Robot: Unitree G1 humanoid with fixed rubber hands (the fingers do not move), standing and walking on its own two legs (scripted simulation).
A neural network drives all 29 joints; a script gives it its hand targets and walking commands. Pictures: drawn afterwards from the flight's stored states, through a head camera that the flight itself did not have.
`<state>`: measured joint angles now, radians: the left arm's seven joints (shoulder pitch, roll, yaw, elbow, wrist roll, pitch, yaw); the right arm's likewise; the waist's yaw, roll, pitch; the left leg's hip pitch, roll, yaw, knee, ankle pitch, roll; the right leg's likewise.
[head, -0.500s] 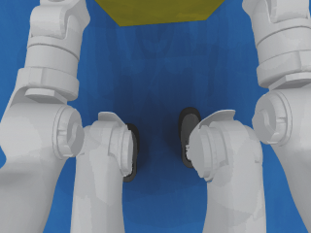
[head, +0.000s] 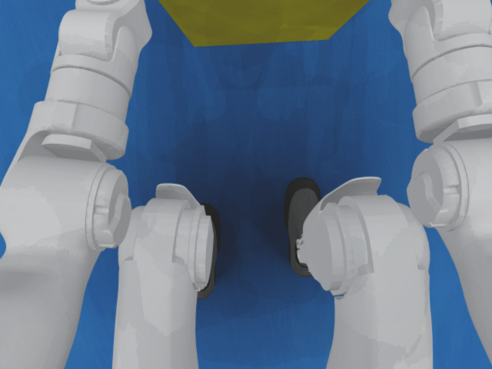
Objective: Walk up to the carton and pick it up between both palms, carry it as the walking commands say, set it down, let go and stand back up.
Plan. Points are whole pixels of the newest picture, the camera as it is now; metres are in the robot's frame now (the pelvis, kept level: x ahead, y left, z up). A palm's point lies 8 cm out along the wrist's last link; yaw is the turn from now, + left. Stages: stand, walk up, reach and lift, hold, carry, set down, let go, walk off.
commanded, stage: set down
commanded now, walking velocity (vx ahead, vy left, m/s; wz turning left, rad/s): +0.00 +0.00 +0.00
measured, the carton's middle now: out of the picture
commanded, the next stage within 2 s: none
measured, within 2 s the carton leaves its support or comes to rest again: rests again in 0.22 s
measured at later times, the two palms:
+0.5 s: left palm out of the picture +0.56 +0.11 -0.18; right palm out of the picture +0.55 -0.21 -0.18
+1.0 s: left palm out of the picture +0.55 +0.11 -0.19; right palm out of the picture +0.55 -0.21 -0.18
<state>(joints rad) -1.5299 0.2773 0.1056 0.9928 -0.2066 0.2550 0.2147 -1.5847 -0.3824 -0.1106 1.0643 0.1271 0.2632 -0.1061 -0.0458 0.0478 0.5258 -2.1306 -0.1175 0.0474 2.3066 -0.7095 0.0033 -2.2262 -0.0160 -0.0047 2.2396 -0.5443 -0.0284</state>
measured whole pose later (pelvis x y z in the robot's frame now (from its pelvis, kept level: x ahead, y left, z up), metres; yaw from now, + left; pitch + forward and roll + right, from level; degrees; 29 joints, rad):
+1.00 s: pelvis +0.00 -0.01 -0.01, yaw +0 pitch +30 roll +1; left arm -1.49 0.26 0.19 1.04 -0.12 0.19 0.08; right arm -1.58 -0.40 -0.16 1.18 0.10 0.18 0.00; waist -0.03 0.03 0.52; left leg -2.15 -0.12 0.03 2.36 -0.73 -0.01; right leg -2.25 -0.03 -0.03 2.29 -0.55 -0.05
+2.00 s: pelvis +0.00 +0.00 +0.00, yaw +0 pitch +32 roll +0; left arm -1.45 0.36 0.08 0.81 -0.24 0.25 0.18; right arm -1.54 -0.52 -0.18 1.00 0.19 0.21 -0.04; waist -0.01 0.04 0.53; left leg -2.16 -0.09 0.04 2.31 -0.71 0.01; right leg -2.25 -0.02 -0.03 2.24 -0.55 -0.04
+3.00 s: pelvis -0.01 -0.02 +0.24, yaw -1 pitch +31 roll +3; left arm -1.45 0.44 0.21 0.61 -0.21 0.51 0.09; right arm -1.52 -0.51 -0.20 0.66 0.15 0.53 -0.06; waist -0.01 0.00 0.53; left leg -1.50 -0.06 0.01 1.41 -0.45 -0.01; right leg -1.58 0.02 0.01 1.38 -0.34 -0.05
